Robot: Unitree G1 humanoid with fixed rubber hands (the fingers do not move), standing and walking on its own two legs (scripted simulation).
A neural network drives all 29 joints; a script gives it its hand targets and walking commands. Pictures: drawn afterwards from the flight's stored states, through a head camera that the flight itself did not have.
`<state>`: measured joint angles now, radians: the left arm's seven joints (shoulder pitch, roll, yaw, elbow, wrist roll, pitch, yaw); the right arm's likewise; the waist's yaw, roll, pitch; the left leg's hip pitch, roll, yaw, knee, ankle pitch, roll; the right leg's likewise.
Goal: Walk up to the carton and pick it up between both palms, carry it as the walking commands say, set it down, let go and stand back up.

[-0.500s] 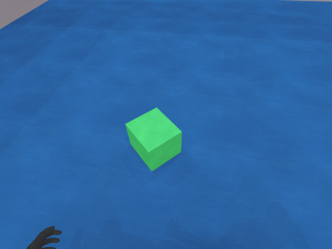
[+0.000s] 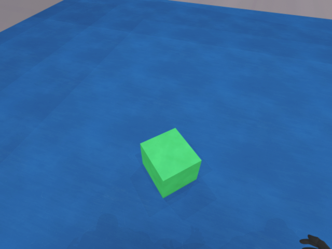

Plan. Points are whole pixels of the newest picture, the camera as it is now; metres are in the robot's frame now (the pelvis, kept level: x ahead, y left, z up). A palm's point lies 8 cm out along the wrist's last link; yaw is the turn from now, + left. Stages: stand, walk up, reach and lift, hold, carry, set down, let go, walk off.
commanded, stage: walk up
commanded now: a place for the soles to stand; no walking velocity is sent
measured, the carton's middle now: (169, 162) +0.73 +0.01 -0.65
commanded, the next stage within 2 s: none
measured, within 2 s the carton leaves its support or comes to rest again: neither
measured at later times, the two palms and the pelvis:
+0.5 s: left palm (21, 226) +0.20 +0.38 -0.06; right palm (283, 192) +0.30 -0.30 -0.08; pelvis +0.17 +0.02 -0.01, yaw +1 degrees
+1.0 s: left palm (61, 163) +0.38 +0.36 -0.09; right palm (267, 180) +0.35 -0.28 -0.10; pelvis +0.26 +0.04 -0.01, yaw -2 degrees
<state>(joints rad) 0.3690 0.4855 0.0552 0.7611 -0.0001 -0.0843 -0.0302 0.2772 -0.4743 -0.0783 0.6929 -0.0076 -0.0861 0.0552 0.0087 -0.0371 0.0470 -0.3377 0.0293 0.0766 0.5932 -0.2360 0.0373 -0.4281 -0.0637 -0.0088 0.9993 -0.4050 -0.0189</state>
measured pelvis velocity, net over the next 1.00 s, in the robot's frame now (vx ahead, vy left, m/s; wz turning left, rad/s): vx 0.26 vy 0.04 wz -0.03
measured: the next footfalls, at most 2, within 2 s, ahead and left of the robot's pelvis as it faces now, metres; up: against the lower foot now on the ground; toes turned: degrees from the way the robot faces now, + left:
right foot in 0.18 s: +0.20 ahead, -0.13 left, +0.00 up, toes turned -4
left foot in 0.50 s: +0.31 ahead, +0.15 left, +0.00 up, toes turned +2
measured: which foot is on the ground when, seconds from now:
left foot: down 0.00-0.20, up 0.22-0.48, down 0.50-1.00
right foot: up 0.00-0.16, down 0.18-0.52, up 0.54-0.74, down 0.76-1.00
